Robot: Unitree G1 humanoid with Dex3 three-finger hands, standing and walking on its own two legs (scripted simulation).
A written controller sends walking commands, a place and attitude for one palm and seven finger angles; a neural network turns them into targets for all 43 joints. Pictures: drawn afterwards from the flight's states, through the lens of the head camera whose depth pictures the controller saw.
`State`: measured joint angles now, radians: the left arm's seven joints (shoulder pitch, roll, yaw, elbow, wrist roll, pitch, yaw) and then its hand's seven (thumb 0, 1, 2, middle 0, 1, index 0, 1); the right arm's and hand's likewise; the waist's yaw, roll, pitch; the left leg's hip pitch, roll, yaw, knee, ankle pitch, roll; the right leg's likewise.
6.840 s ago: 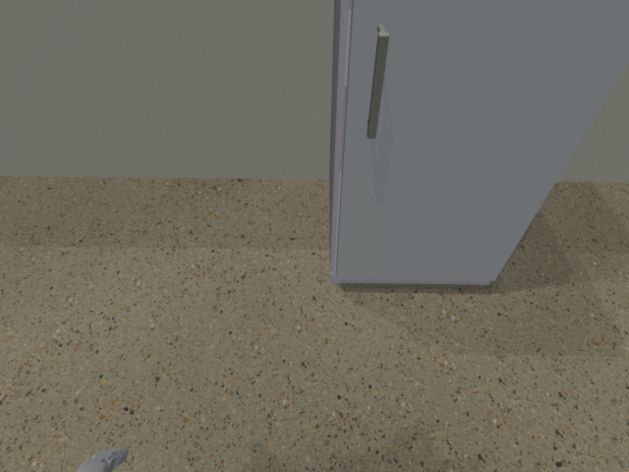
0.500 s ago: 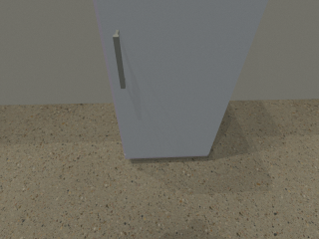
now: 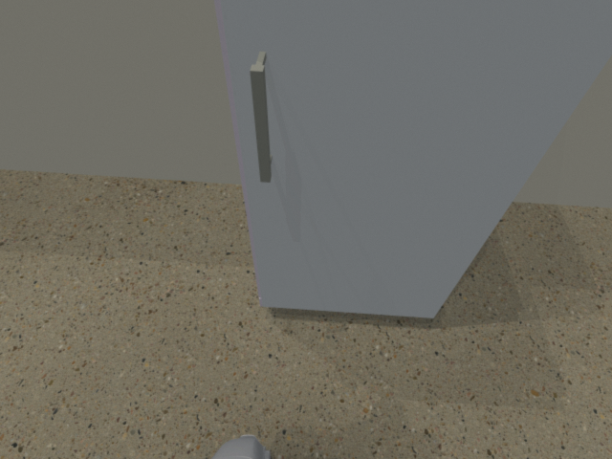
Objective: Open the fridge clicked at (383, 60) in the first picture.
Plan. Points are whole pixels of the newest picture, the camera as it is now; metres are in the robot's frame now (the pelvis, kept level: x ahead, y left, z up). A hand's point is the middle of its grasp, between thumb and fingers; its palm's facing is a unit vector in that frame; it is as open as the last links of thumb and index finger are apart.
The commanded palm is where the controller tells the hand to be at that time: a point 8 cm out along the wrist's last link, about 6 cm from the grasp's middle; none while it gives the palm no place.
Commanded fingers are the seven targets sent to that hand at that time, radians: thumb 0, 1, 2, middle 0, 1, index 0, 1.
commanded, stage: take the last steps up to it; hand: left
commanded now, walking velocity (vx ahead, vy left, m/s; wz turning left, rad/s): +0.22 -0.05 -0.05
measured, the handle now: (264, 123) +0.61 +0.14 +0.09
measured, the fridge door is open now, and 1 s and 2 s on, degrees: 0 0 0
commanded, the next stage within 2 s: come to a stop and stand still in 0.22 s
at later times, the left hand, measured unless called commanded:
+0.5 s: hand (215, 382) +0.24 +0.17 -0.15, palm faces -0.05 -0.97 -0.24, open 7.3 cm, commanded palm none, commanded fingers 0.00 0.90 0.90 -0.20 -0.30 -0.20 -0.30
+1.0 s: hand out of the picture +0.12 +0.24 -0.17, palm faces +0.01 -0.98 -0.17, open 7.3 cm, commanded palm none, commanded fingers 0.00 0.90 0.90 -0.20 -0.30 -0.20 -0.30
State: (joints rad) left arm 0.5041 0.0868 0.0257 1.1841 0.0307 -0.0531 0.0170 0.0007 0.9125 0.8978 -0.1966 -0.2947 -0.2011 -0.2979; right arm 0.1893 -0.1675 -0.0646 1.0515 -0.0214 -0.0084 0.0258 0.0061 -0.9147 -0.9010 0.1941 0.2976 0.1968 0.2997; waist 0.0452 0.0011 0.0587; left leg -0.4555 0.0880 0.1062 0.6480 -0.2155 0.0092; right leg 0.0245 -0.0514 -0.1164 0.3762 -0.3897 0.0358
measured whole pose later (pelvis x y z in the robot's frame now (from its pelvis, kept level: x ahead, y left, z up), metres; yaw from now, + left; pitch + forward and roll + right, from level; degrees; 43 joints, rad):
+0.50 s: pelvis +0.14 +0.00 +0.00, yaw -2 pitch -2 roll +1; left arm 0.15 0.16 0.03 1.03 0.02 -0.03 0.02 0.00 0.92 0.90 -0.19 -0.29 -0.20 -0.30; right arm 0.29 -0.15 -0.05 1.11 -0.01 0.00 -0.02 0.00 -0.92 -0.90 0.20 0.30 0.20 0.30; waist -0.04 0.04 0.04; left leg -0.15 0.06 0.14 0.56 -0.40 -0.02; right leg -0.32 -0.06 -0.11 0.56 -0.21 -0.02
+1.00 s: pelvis +0.11 +0.05 +0.01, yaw -2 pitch -1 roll -2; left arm 0.26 0.20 0.05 1.09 0.02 0.05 0.01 0.00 0.92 0.90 -0.19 -0.29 -0.20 -0.30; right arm 0.25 -0.14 -0.04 1.07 -0.02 0.00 -0.04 0.01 -0.93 -0.90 0.20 0.30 0.20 0.30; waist 0.00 -0.03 0.02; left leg -0.19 0.01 0.09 0.40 -0.20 0.06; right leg -0.32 -0.03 -0.01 0.79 -0.39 0.03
